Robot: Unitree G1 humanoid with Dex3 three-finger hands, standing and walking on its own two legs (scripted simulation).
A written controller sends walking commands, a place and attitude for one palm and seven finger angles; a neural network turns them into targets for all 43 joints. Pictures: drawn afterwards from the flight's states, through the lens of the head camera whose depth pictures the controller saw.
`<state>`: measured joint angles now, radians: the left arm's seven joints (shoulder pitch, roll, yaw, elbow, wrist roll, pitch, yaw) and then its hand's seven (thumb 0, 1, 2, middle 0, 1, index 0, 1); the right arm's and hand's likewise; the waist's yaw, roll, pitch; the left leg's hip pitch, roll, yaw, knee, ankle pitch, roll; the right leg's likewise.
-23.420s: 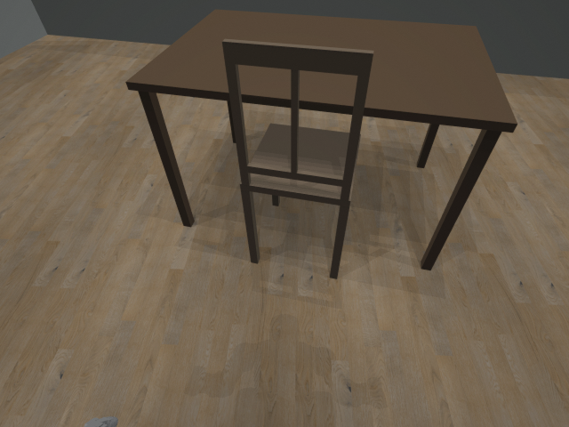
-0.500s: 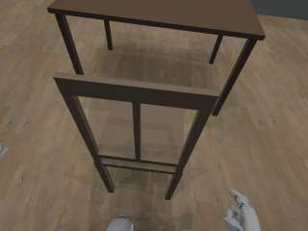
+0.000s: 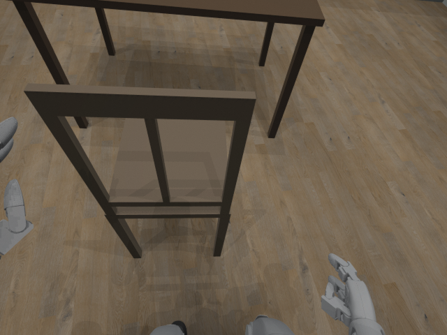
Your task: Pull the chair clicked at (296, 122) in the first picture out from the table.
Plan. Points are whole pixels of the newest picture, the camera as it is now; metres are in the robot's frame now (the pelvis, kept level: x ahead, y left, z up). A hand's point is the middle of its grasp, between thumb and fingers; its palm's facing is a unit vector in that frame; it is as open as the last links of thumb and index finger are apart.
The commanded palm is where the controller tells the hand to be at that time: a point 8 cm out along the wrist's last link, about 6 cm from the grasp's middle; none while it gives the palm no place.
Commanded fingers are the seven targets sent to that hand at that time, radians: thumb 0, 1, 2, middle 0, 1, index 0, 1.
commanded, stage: stop stepping back and stand still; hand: left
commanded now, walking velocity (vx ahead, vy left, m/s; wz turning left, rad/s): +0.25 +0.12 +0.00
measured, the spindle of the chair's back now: (160, 166) +0.46 +0.17 -0.06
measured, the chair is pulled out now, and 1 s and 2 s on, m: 0.60 0.60 0.60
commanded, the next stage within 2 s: let the arm hang, fingers relaxed in 1.32 s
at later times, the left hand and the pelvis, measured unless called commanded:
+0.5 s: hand out of the picture +0.10 +0.24 +0.16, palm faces +0.46 -0.76 -0.47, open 7.4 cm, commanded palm +0.04 +0.28 +0.17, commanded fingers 0.00 0.90 0.90 -0.20 -0.30 -0.20 -0.30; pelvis -0.08 -0.03 -0.01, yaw +4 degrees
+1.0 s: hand out of the picture +0.11 +0.25 +0.18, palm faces +0.45 -0.73 -0.50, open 7.4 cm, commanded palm +0.05 +0.29 +0.17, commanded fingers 0.00 0.90 0.90 -0.20 -0.30 -0.20 -0.30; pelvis -0.07 -0.02 +0.00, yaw +4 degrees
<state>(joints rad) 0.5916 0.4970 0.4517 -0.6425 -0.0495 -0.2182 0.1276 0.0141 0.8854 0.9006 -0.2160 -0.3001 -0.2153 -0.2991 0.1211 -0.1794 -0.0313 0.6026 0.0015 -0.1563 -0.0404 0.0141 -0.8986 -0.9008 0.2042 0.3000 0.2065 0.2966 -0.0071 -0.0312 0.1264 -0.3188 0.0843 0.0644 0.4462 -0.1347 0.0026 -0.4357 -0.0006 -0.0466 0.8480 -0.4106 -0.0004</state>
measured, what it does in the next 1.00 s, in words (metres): steps on the spot: right foot, then left foot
